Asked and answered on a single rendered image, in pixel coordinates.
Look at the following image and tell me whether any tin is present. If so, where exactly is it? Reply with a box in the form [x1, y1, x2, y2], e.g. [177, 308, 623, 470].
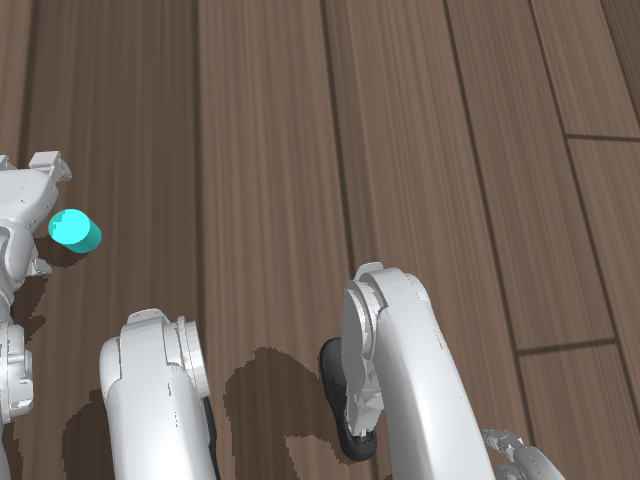
[48, 209, 102, 253]

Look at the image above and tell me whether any left robot foot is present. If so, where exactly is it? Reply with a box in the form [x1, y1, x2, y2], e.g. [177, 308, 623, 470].
[203, 397, 221, 480]

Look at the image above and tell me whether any right robot foot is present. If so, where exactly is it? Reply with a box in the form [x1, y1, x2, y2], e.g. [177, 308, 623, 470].
[320, 337, 377, 462]

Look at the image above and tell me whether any right robot hand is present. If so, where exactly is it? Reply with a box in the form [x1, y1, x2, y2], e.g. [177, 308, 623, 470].
[480, 429, 566, 480]

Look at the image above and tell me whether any left robot arm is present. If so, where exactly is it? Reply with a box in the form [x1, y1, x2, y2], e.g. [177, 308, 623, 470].
[0, 219, 34, 480]

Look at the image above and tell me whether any left robot hand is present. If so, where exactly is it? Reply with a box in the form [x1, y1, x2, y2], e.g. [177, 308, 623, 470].
[0, 151, 72, 277]

